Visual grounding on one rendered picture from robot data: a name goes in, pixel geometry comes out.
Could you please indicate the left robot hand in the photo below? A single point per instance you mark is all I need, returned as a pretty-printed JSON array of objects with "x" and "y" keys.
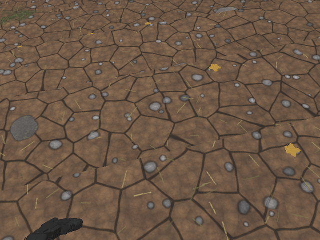
[{"x": 54, "y": 228}]

